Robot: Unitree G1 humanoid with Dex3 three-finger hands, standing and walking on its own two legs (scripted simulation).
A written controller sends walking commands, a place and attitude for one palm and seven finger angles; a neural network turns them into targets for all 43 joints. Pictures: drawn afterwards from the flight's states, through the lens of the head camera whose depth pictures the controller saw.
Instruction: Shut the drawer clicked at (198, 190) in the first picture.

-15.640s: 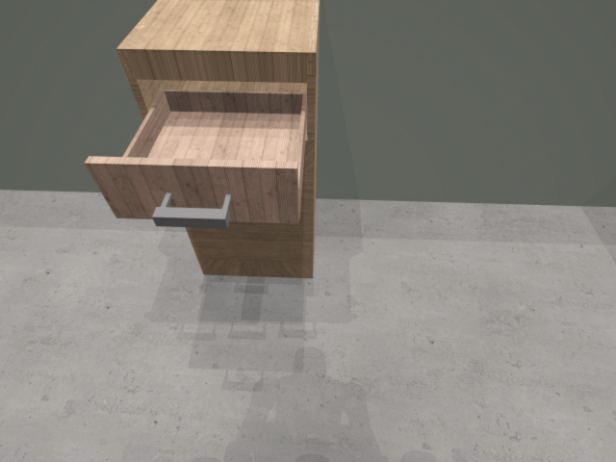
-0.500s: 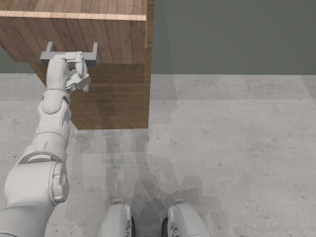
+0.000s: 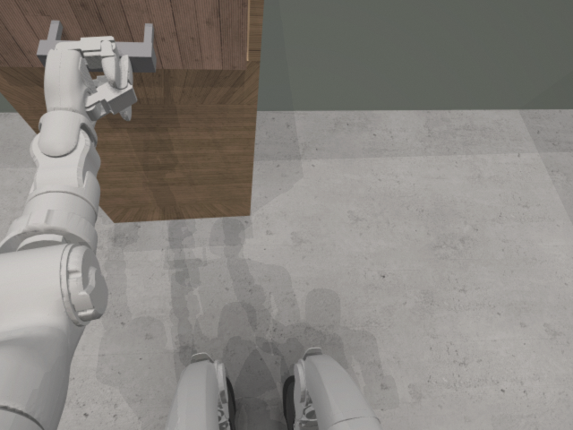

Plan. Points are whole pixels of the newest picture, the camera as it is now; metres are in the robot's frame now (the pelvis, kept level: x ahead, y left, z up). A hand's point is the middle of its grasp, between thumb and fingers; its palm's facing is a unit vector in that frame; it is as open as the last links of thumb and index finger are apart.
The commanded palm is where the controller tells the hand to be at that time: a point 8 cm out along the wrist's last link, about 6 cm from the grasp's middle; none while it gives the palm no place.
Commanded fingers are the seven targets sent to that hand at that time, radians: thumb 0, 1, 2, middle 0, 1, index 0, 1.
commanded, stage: push the drawer shut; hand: left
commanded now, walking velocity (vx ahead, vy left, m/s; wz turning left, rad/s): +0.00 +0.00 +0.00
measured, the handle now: (101, 43) +0.62 +0.19 +0.08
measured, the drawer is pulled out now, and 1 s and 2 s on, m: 0.03 0.00 0.00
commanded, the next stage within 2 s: pull the fist back off the drawer in 0.56 s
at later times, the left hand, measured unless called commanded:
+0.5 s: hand (120, 67) +0.58 +0.16 +0.08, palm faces +0.01 -1.00 -0.04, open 2.9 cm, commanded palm +0.61 +0.17 +0.08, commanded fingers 0.00 0.90 0.90 -1.40 -1.60 -1.40 -1.60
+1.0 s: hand (119, 66) +0.58 +0.16 +0.08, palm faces +0.01 -1.00 -0.05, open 3.0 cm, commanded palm +0.58 +0.17 +0.08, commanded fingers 0.00 0.90 0.90 -1.40 -1.60 -1.40 -1.60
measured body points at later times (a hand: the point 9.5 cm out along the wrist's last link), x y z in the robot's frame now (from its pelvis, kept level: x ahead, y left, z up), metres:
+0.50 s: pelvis -0.01 +0.01 -0.01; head +0.17 +0.05 +0.40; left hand +0.57 +0.22 +0.08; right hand -0.05 -0.24 -0.10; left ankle +0.05 +0.09 -0.63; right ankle +0.03 -0.11 -0.63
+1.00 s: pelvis -0.02 +0.01 -0.02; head +0.16 +0.05 +0.39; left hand +0.57 +0.22 +0.09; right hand -0.06 -0.25 -0.10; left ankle +0.05 +0.09 -0.63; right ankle +0.03 -0.11 -0.63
